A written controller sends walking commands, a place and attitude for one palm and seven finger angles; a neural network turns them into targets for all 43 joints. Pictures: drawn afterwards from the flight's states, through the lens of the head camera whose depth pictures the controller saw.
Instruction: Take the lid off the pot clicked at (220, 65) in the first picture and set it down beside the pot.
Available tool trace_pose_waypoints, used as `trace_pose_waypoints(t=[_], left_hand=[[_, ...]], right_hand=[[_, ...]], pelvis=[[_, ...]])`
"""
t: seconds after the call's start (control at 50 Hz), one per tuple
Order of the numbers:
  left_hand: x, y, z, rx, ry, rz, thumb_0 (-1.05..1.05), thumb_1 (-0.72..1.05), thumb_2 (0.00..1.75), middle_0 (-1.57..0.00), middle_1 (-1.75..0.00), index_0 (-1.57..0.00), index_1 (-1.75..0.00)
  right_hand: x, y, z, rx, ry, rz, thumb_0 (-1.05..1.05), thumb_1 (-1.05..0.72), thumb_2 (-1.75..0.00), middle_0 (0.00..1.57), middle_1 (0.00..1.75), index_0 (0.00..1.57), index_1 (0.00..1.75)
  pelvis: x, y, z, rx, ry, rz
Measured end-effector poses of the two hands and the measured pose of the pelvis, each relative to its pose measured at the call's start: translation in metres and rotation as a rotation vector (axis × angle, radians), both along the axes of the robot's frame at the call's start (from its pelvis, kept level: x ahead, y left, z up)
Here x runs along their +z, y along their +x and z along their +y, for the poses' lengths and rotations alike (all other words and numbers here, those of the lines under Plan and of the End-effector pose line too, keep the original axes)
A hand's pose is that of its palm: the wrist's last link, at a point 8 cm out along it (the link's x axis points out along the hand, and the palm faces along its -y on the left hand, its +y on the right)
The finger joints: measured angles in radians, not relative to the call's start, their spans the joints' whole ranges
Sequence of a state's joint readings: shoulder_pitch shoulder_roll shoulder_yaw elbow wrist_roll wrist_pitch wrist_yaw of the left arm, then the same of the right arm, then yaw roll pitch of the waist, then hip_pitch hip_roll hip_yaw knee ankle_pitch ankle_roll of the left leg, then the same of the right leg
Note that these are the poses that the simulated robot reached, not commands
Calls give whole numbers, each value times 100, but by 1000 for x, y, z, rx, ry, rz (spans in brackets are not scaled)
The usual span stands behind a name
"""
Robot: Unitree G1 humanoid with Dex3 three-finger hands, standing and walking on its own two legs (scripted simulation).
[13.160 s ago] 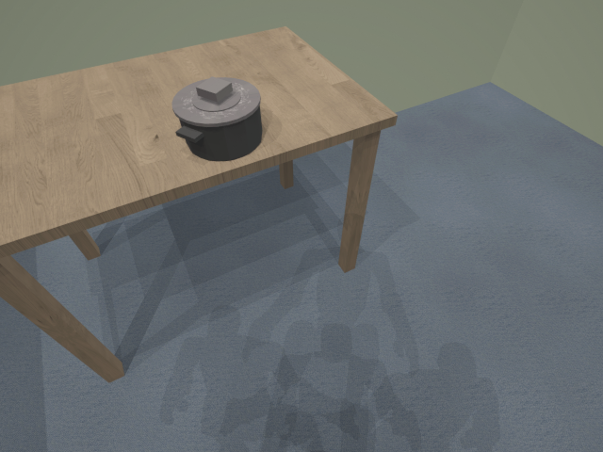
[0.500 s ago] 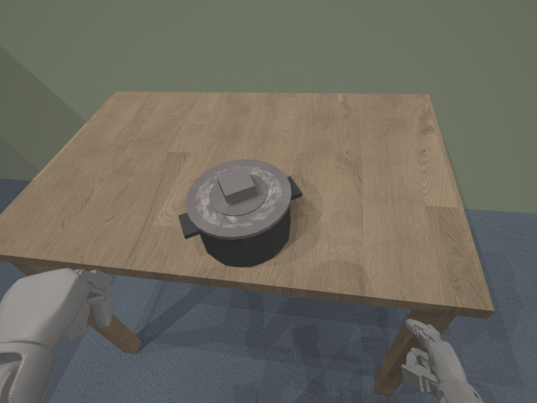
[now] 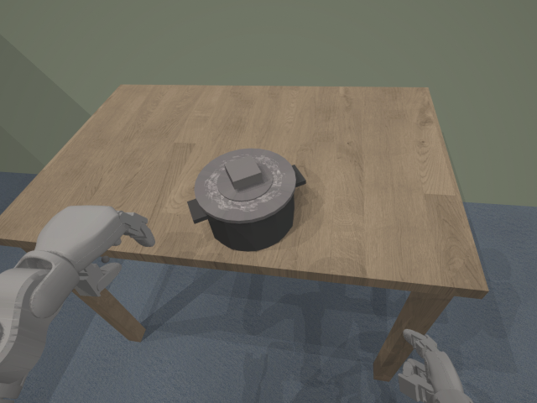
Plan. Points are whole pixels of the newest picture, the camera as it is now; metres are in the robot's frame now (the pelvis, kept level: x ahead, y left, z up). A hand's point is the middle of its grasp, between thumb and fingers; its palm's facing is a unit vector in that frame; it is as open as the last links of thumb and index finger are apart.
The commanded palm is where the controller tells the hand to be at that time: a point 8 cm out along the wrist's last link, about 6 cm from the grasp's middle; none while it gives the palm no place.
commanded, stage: reach forward and open the fingers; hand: left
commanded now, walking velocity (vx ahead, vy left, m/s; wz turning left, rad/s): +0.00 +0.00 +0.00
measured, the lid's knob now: (243, 171) +0.48 +0.11 +0.07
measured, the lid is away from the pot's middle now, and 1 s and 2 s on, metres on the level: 0.00 0.00 0.00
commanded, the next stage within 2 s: move the open hand above the knob in 0.32 s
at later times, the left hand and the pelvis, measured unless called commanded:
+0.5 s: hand (120, 217) +0.31 +0.25 +0.14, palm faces -0.17 -0.07 -0.98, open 9.9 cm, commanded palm +0.29 +0.24 +0.21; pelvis +0.00 +0.00 +0.00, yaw +0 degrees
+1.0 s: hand (164, 193) +0.36 +0.20 +0.14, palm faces -0.21 -0.07 -0.98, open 9.9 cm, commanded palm +0.34 +0.20 +0.21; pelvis +0.02 -0.01 +0.00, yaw +0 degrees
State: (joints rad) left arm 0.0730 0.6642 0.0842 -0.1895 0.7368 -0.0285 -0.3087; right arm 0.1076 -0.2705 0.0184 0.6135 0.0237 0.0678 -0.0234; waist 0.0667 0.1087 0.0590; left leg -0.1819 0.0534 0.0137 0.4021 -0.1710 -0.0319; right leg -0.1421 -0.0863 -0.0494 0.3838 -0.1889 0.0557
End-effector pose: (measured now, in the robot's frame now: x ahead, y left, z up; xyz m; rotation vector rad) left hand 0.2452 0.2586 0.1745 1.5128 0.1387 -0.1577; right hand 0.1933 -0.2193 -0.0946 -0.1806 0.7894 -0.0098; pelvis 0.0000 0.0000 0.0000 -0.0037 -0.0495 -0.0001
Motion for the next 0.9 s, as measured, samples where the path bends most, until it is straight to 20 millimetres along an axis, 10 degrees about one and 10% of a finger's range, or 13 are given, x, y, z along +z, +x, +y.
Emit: trace_pose_waypoints(t=[0.26,0.9], left_hand=[[12,24,-3,0,-5,-29,0,-22,136,-86,-12,-86,-12],[20,97,-51,-28,-21,31,0,-26,141,-86,-9,-86,-8]], right_hand=[[3,1,5,-4,10,-12,1,-91,-89,20,30,20,30],[-4,23,-7,-3,40,29,1,-91,-89,20,30,20,30]], pelvis=[[0,-5,5,-5,5,3],[-2,17,-5,0,11,43]])
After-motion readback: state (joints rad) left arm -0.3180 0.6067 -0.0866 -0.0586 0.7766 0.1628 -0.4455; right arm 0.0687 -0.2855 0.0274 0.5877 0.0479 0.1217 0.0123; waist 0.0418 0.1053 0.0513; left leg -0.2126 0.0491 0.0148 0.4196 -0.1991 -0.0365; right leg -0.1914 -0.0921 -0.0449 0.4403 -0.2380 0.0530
